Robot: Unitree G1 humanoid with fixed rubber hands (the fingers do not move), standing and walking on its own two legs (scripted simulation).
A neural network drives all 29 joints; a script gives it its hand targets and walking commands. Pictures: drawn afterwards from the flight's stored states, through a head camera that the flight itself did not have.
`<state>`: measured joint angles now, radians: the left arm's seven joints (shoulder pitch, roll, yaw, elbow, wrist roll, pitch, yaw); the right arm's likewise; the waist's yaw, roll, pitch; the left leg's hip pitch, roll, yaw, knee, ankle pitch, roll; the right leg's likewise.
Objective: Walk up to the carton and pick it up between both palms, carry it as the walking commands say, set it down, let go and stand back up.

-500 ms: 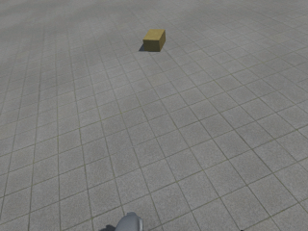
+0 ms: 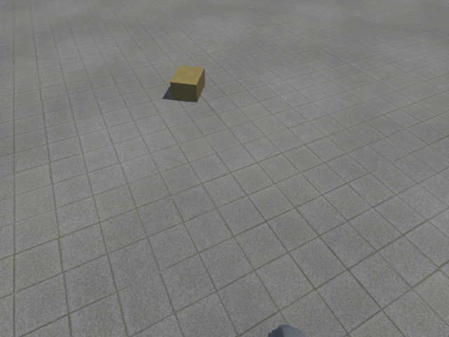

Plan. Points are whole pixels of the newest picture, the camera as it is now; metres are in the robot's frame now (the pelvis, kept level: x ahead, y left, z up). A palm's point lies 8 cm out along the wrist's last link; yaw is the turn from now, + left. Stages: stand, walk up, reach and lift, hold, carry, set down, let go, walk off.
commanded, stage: walk up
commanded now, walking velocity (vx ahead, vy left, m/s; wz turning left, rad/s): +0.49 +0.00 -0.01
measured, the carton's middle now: (188, 83) +2.17 +0.17 -0.71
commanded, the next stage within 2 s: none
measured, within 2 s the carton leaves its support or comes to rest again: neither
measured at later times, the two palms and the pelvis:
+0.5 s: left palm out of the picture +0.13 +0.20 -0.10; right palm (339, 255) +0.34 -0.28 -0.15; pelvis +0.25 -0.04 +0.00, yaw +0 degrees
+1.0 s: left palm (111, 186) +0.57 +0.31 -0.14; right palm (291, 222) +0.42 -0.18 -0.12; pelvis +0.48 +0.07 +0.00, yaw +1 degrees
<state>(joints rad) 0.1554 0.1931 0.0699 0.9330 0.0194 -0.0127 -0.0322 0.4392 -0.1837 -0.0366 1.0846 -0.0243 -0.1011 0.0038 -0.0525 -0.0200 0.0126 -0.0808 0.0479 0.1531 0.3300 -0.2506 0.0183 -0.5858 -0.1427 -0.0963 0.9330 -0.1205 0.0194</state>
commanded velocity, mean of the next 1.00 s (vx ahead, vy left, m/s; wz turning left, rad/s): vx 0.49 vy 0.09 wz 0.01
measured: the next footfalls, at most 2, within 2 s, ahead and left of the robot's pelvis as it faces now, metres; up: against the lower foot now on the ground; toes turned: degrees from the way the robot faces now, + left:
right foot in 0.18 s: +0.24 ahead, -0.15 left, +0.00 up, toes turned -11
left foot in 0.72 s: +0.50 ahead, +0.15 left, +0.00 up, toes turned +9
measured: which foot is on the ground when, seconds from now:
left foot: down 0.00-0.20, up 0.22-0.70, down 0.72-1.00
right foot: up 0.00-0.16, down 0.18-0.74, up 0.76-1.00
